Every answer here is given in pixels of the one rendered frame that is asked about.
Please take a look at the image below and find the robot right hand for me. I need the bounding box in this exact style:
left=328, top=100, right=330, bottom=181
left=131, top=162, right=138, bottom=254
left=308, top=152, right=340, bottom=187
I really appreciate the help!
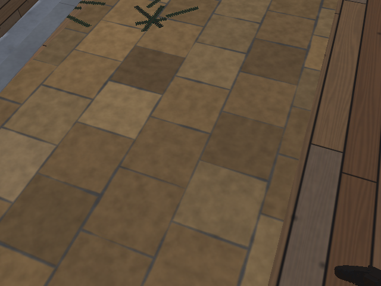
left=334, top=265, right=381, bottom=286

